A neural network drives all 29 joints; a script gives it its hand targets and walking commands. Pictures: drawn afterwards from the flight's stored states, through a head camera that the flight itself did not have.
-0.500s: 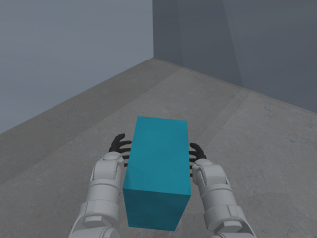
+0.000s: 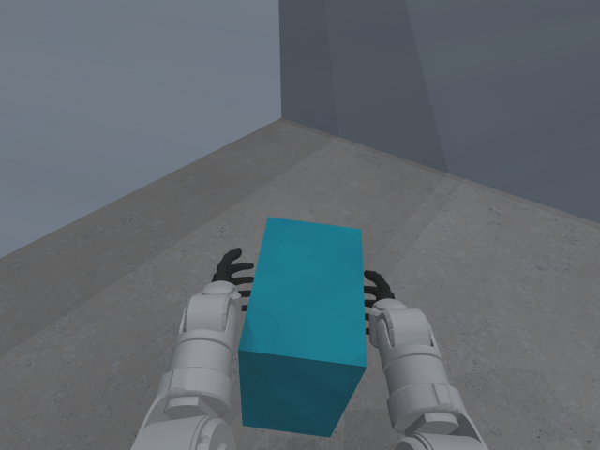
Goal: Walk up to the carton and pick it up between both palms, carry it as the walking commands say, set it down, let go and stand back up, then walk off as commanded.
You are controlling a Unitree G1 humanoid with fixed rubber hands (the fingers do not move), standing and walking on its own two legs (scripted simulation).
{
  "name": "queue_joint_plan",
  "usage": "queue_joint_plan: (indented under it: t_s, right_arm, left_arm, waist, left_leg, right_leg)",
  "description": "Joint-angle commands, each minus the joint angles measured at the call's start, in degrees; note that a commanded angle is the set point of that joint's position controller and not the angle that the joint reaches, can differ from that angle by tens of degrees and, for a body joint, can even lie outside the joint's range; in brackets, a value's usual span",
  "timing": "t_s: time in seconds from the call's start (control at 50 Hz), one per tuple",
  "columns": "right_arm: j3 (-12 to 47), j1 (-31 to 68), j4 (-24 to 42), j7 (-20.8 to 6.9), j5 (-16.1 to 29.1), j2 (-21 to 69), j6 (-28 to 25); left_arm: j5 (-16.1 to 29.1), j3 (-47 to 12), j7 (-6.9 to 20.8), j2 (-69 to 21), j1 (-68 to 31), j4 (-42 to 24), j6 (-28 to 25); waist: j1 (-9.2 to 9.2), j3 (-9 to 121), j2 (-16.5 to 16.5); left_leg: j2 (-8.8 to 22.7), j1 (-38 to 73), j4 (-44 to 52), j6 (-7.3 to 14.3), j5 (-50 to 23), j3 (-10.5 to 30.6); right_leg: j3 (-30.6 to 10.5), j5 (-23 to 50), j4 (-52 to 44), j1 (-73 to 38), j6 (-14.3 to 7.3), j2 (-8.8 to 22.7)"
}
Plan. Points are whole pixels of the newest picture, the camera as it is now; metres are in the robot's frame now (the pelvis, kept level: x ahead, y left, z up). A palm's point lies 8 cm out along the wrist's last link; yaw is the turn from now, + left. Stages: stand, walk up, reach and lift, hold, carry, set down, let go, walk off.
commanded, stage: hold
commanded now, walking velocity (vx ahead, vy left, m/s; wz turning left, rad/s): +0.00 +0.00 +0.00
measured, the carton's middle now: (300, 330) +0.31 +0.00 -0.02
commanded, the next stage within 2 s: carry in 0.58 s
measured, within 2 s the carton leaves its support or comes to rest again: neither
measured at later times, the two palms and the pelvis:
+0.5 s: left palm (231, 290) +0.32 +0.10 +0.06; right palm (388, 303) +0.31 -0.14 +0.04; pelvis +0.02 -0.02 +0.00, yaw +1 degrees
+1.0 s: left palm (183, 307) +0.27 +0.15 +0.09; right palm (359, 303) +0.29 -0.09 +0.07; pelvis -0.03 +0.00 -0.01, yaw +5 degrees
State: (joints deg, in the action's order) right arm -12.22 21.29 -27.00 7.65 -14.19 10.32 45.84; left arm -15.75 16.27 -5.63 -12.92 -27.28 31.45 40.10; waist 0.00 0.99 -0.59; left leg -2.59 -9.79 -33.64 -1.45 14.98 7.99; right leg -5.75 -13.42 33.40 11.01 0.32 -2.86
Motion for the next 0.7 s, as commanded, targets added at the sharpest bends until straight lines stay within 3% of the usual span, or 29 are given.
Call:
queue_joint_plan:
  t_s: [0.0, 0.02, 0.04, 0.08, 0.12, 0.14, 0.16, 0.18, 0.2, 0.22, 0.28, 0.3, 0.32, 0.34, 0.36, 0.38, 0.4, 0.42, 0.44, 0.46, 0.48, 0.52, 0.54, 0.56, 0.58, 0.6, 0.62, 0.64, 0.68]
  right_arm:
    - [26.0, 61.1, 9.0, -17.7, 18.5, 60.1, -8.8]
    - [25.7, 59.1, 6.0, -17.5, 16.3, 61.2, -8.6]
    - [24.7, 58.5, 6.2, -17.0, 16.3, 61.1, -8.3]
    - [25.1, 58.6, 5.5, -16.9, 15.7, 62.1, -8.2]
    - [26.3, 57.4, 7.2, -16.2, 16.4, 63.5, -8.4]
    - [27.2, 56.2, 7.0, -16.0, 16.2, 63.8, -8.2]
    - [27.1, 55.0, 8.2, -15.4, 16.1, 64.2, -7.9]
    - [25.9, 53.7, 5.8, -15.2, 15.8, 64.8, -7.4]
    - [27.9, 52.2, 8.2, -15.2, 17.3, 65.1, -7.6]
    - [30.2, 53.8, 12.4, -14.8, 18.8, 65.7, -8.2]
    - [32.1, 56.1, 16.4, -13.9, 19.5, 65.1, -8.1]
    - [32.7, 53.0, 16.6, -13.9, 19.7, 64.7, -7.0]
    - [32.6, 51.9, 17.3, -13.7, 19.7, 63.9, -7.0]
    - [31.3, 48.7, 15.0, -13.6, 19.4, 64.5, -6.4]
    - [31.9, 48.1, 15.0, -13.9, 19.8, 65.9, -6.3]
    - [32.4, 46.4, 15.4, -13.6, 19.7, 66.4, -6.2]
    - [33.8, 46.7, 15.5, -13.4, 19.7, 67.0, -6.3]
    - [33.9, 47.3, 15.1, -13.6, 19.9, 67.6, -6.0]
    - [33.1, 43.9, 15.2, -13.4, 19.0, 65.7, -5.4]
    - [35.1, 44.5, 17.6, -13.6, 20.9, 66.8, -5.7]
    - [34.1, 41.4, 15.2, -13.5, 20.3, 66.4, -5.3]
    - [35.3, 41.2, 20.3, -13.4, 21.4, 66.0, -5.8]
    - [34.1, 39.1, 16.6, -13.4, 21.0, 67.1, -5.1]
    - [32.0, 46.8, 16.4, -14.3, 17.3, 60.5, -5.8]
    - [35.1, 49.9, 21.2, -14.0, 19.3, 61.3, -6.1]
    - [35.6, 48.0, 22.1, -13.3, 20.3, 61.7, -5.3]
    - [38.2, 52.6, 27.7, -12.6, 22.5, 62.1, -5.3]
    - [39.2, 51.7, 28.0, -12.4, 23.6, 62.7, -4.5]
    - [40.8, 53.4, 33.3, -11.8, 27.0, 62.2, -2.4]
  left_arm:
    - [16.0, -26.6, 13.8, -70.7, -35.8, 6.6, -1.6]
    - [15.5, -26.5, 14.0, -69.3, -37.3, 7.1, -1.9]
    - [15.0, -25.2, 14.0, -69.7, -35.2, 9.7, -1.4]
    - [15.1, -25.3, 14.4, -69.5, -34.6, 9.5, -1.3]
    - [16.7, -27.2, 14.4, -68.8, -36.9, 5.2, -1.9]
    - [16.3, -27.3, 14.3, -67.8, -34.6, 4.7, -1.7]
    - [17.1, -28.3, 14.5, -67.0, -36.0, 2.8, -1.5]
    - [15.6, -27.2, 15.0, -65.4, -34.4, 3.7, -1.1]
    - [17.4, -28.9, 14.9, -66.7, -33.7, 1.7, -1.2]
    - [17.5, -29.7, 15.2, -67.2, -32.3, 1.2, -1.3]
    - [16.2, -28.2, 16.1, -65.8, -27.3, 4.1, -0.4]
    - [16.6, -29.0, 16.3, -65.2, -25.0, 2.8, 0.0]
    - [15.7, -27.7, 16.2, -65.0, -22.8, 5.0, 0.5]
    - [16.7, -29.5, 16.0, -65.5, -26.2, 0.9, 0.5]
    - [16.6, -29.3, 16.1, -65.4, -26.1, 0.0, 0.5]
    - [17.0, -30.1, 16.5, -65.3, -25.2, -1.0, 0.4]
    - [17.5, -31.1, 16.8, -64.8, -26.3, -2.5, 0.2]
    - [16.3, -29.0, 16.8, -63.4, -23.9, -0.5, 0.3]
    - [16.9, -29.1, 17.0, -63.8, -21.8, 0.6, 1.0]
    - [17.8, -29.8, 17.2, -63.8, -22.2, -1.7, 0.6]
    - [17.6, -30.7, 17.2, -62.5, -21.8, -3.8, 0.7]
    - [19.3, -32.1, 17.5, -65.0, -20.4, -4.7, 1.0]
    - [18.6, -32.1, 17.0, -63.8, -21.4, -6.5, 0.9]
    - [17.7, -33.7, 15.6, -63.3, -24.0, -4.0, 1.8]
    - [19.5, -35.6, 15.0, -64.8, -24.3, -7.2, 1.5]
    - [21.0, -37.8, 14.4, -64.6, -26.3, -11.4, 1.9]
    - [21.9, -37.9, 13.6, -66.3, -24.9, -12.5, 2.4]
    - [22.7, -40.0, 12.9, -66.8, -24.5, -15.4, 3.0]
    - [23.5, -41.5, 11.0, -67.0, -21.7, -18.4, 5.0]
  waist:
    - [-0.66, 13.8, -5.0]
    - [-0.45, 15.4, -1.8]
    - [-0.62, 12.5, -2.9]
    - [-0.67, 15.6, 0.1]
    - [-0.04, 20.1, 1.5]
    - [-0.84, 20.4, 2.9]
    - [0.24, 18.5, 4.2]
    - [-0.48, 17.6, 2.7]
    - [0.30, 18.4, 2.4]
    - [-0.42, 20.6, 2.5]
    - [-2.20, 19.5, 2.4]
    - [-1.78, 17.8, 2.9]
    - [-1.68, 14.7, 2.7]
    - [-0.83, 14.7, -0.3]
    - [-1.65, 15.7, 0.9]
    - [-0.64, 17.5, 1.7]
    - [-0.57, 18.6, 5.0]
    - [-3.10, 19.4, 4.4]
    - [-1.17, 16.4, 5.2]
    - [-1.82, 19.9, 5.7]
    - [-1.18, 20.4, 3.3]
    - [-0.59, 21.8, 2.4]
    - [-1.16, 20.8, 1.3]
    - [-0.21, 18.0, 2.3]
    - [-0.65, 20.2, 8.1]
    - [-0.09, 19.5, 9.1]
    - [-0.10, 19.8, 11.5]
    - [0.11, 22.0, 10.7]
    - [0.92, 26.3, 6.6]
  left_leg:
    - [1.3, -12.1, 13.3, 3.0, 18.7, 1.9]
    - [0.9, -10.2, 12.3, 3.2, 17.9, 1.2]
    - [1.0, -12.7, 12.5, 3.2, 16.2, 0.6]
    - [0.2, -9.3, 10.5, 3.2, 12.3, 0.3]
    - [0.4, -5.4, 9.0, 3.0, 7.1, 0.2]
    - [0.1, -3.7, 8.7, 2.8, 3.7, -0.2]
    - [-0.6, -4.6, 7.9, 2.7, 3.9, -0.9]
    - [-1.3, -2.8, 7.3, 2.3, 3.6, -1.5]
    - [-0.9, -2.4, 7.6, 2.7, 1.7, -1.0]
    - [-1.3, -3.5, 7.1, 2.7, -1.0, -1.4]
    - [-3.0, -4.0, 5.4, 2.2, -2.2, -2.5]
    - [-2.0, -3.4, 6.7, 2.5, -4.1, -1.7]
    - [-2.0, -4.4, 7.0, 2.8, -2.6, -1.3]
    - [-2.2, -4.9, 7.4, 2.6, -1.3, -1.8]
    - [-2.6, -3.2, 6.4, 2.4, -3.4, -1.9]
    - [-3.3, -1.8, 5.5, 2.3, -4.8, -2.5]
    - [-3.1, -0.6, 5.2, 2.4, -6.2, -2.0]
    - [-3.3, -1.7, 5.9, 2.7, -5.8, -2.8]
    - [-3.4, -2.3, 6.0, 2.3, -7.2, -2.5]
    - [-3.0, -1.8, 5.6, 2.7, -8.8, -2.5]
    - [-3.2, -1.0, 5.8, 2.2, -10.4, -2.5]
    - [-3.5, -0.7, 6.3, 2.0, -13.0, -2.3]
    - [-3.3, -1.2, 6.3, 2.2, -12.9, -2.1]
    - [3.9, -12.1, -1.0, 1.2, -11.7, -0.7]
    - [2.4, -17.1, -8.4, 0.2, -5.7, -1.8]
    - [1.4, -14.6, -13.1, 0.0, 6.1, -5.0]
    - [2.8, -16.9, -11.1, 0.3, 9.3, -5.2]
    - [3.5, -15.4, -7.2, 0.4, 9.4, -5.1]
    - [5.3, -8.2, 2.9, 1.7, -2.5, -4.0]
  right_leg:
    - [2.4, -7.3, -2.8, -11.9, 0.2, -2.9]
    - [2.5, -9.1, -3.6, -10.8, 0.2, -3.0]
    - [2.4, -8.3, -4.0, -12.2, 0.5, -2.5]
    - [2.0, -7.3, -4.6, -10.6, 0.4, -2.2]
    - [0.9, -4.6, -4.9, -10.7, 0.3, -1.9]
    - [1.5, -2.9, -5.1, -9.4, 0.3, -2.1]
    - [0.7, -4.3, -5.8, -9.8, 0.6, -1.6]
    - [-0.1, -6.7, -7.0, -7.4, 0.3, -1.0]
    - [0.0, -3.5, -6.4, -8.1, 0.4, -0.8]
    - [-0.4, -0.5, -6.2, -10.6, 0.7, -0.7]
    - [-2.4, -2.5, -8.2, -9.6, 0.7, 0.2]
    - [-1.2, 2.3, -7.4, -10.1, 1.4, -0.4]
    - [-1.4, 0.6, -7.4, -9.3, 1.2, 0.0]
    - [-1.1, -0.7, -7.4, -10.3, 0.5, -0.8]
    - [-1.8, 0.7, -8.0, -8.7, 1.0, -0.1]
    - [-2.6, 2.1, -8.6, -9.4, 1.0, 0.3]
    - [-2.4, 3.2, -8.5, -8.2, 1.6, 0.5]
    - [-2.2, 3.6, -8.5, -10.4, 2.1, 0.2]
    - [-2.1, 7.2, -8.9, -10.2, 2.4, 0.4]
    - [-3.3, 10.7, -8.2, -12.1, 2.9, 1.0]
    - [-3.1, 14.5, -8.2, -12.4, 3.0, 1.4]
    - [-1.9, 17.8, -7.7, -14.4, 2.5, 0.4]
    - [-2.4, 18.0, -7.4, -14.3, 2.8, 0.8]
    - [-6.5, 19.1, -4.4, -7.1, -2.6, 12.4]
    - [-10.9, 27.6, -5.1, -9.7, -5.8, 15.4]
    - [-12.4, 25.8, -7.2, -4.3, -8.9, 19.3]
    - [-12.9, 32.2, -5.8, -6.7, -10.2, 19.6]
    - [-13.3, 35.8, -3.9, -5.0, -10.8, 20.3]
    - [-7.9, 42.6, 2.5, -1.4, -7.4, 16.2]
